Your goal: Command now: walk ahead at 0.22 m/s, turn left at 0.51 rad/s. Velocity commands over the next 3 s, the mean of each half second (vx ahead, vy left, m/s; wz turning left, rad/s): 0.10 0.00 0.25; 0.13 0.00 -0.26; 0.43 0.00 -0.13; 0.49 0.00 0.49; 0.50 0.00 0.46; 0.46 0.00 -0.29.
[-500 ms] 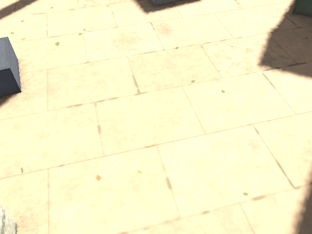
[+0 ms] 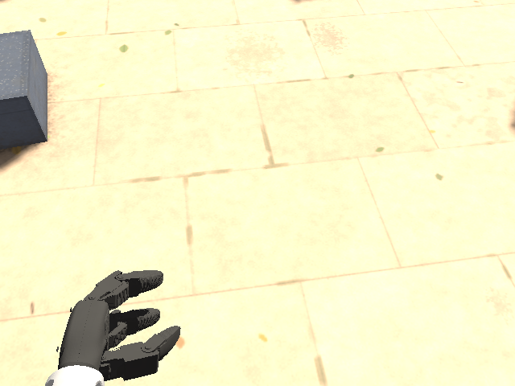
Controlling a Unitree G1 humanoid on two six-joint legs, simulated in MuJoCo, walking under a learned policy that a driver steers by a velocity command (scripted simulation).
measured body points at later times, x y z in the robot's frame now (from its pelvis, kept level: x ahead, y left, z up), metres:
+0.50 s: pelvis +0.10 +0.02 +0.01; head +0.11 +0.03 +0.46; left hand +0.17 +0.27 -0.12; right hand +0.27 -0.21 -0.10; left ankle +0.11 +0.14 -0.72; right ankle +0.14 -0.11 -0.72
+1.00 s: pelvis +0.17 -0.04 +0.00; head +0.19 -0.07 +0.45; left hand +0.29 +0.23 -0.10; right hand +0.26 -0.33 -0.13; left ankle +0.11 +0.13 -0.68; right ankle +0.15 -0.11 -0.72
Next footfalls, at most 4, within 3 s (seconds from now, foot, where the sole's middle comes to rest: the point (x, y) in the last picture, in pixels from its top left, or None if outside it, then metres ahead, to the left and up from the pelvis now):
0.36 left None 0.15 0.14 -0.76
1.44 left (258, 347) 0.58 -0.04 -0.76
1.88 right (333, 263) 0.80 -0.29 -0.76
2.42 left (215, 220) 1.00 0.04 -0.76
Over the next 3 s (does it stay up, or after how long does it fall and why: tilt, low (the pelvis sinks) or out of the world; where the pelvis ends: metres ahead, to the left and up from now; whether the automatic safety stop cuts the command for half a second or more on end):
stays up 1.19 -0.02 -0.01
